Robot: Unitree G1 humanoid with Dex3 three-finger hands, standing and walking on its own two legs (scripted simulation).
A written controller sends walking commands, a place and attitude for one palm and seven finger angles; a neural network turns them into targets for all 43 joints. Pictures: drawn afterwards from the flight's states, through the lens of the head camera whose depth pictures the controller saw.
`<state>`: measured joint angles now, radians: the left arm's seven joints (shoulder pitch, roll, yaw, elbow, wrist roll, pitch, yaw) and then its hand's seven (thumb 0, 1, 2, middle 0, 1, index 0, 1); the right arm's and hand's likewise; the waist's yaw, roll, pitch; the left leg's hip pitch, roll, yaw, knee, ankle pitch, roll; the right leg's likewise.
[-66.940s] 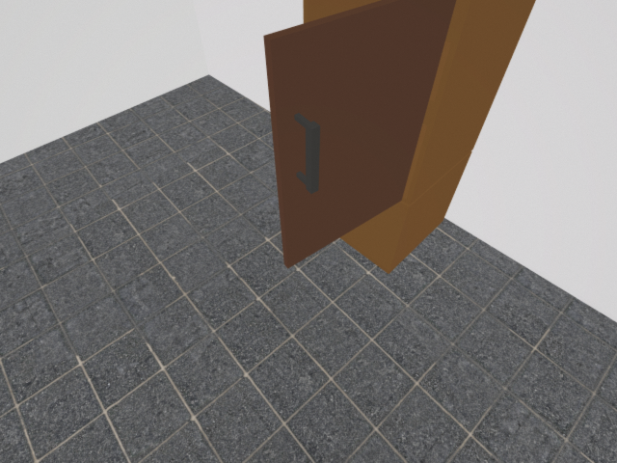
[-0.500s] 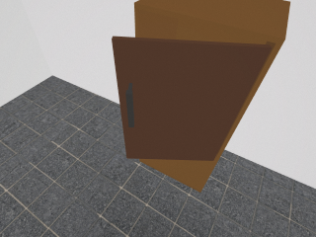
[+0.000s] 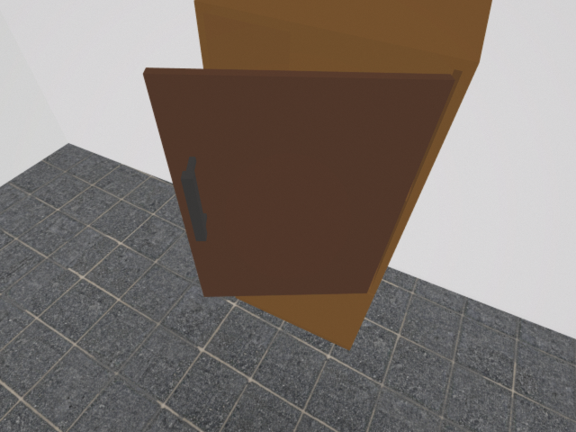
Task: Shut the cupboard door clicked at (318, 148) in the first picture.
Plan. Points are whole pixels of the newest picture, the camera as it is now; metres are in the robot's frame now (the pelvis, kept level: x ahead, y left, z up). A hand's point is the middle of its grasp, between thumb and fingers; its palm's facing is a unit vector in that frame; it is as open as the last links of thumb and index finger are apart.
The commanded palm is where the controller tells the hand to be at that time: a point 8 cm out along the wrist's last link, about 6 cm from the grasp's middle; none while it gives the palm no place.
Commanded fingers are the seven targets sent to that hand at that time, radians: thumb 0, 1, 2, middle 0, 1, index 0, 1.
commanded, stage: come to a stop and stand still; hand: left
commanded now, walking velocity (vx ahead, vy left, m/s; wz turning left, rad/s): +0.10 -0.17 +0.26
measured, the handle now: (196, 201) +0.47 +0.18 +0.04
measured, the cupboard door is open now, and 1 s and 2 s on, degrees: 28 28 28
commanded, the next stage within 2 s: look again from close up in 0.94 s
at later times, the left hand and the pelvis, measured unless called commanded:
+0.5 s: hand out of the picture +0.01 +0.16 -0.17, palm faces +0.10 -0.98 -0.15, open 7.3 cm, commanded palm none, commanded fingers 0.00 0.90 0.90 -0.20 -0.30 -0.20 -0.30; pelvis +0.02 +0.00 +0.01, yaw +2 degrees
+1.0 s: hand out of the picture +0.00 +0.20 -0.17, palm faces +0.04 -0.97 -0.22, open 7.4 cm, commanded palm none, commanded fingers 0.00 0.90 0.90 -0.20 -0.30 -0.20 -0.30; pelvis +0.00 +0.01 +0.00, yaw +2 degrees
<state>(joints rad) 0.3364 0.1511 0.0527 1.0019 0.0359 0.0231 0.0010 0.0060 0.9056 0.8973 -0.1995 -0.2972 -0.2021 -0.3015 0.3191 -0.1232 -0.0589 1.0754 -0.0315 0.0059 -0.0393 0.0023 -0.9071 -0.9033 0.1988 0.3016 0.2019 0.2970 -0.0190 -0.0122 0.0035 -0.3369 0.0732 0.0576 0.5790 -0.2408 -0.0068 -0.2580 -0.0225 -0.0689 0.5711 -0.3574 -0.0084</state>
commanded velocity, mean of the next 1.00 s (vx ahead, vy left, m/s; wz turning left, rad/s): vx -0.04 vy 0.02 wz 0.00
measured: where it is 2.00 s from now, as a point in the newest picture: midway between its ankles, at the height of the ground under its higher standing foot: outside the picture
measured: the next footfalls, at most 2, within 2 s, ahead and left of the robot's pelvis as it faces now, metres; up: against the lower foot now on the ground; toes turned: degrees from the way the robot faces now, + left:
none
